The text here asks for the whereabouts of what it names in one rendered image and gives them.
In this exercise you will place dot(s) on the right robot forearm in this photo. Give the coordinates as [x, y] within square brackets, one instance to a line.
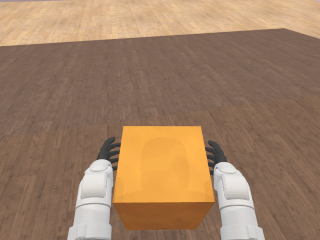
[236, 205]

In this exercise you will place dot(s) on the left robot forearm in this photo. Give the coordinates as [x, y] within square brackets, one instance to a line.
[92, 210]

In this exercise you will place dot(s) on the robot right hand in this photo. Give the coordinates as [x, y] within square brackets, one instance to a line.
[218, 156]

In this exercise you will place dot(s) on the robot left hand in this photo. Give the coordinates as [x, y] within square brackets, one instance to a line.
[105, 152]

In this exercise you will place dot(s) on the carton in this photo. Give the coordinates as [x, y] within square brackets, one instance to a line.
[163, 180]

